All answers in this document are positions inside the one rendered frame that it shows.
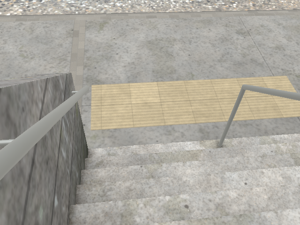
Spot stairs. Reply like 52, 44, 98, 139
68, 133, 300, 225

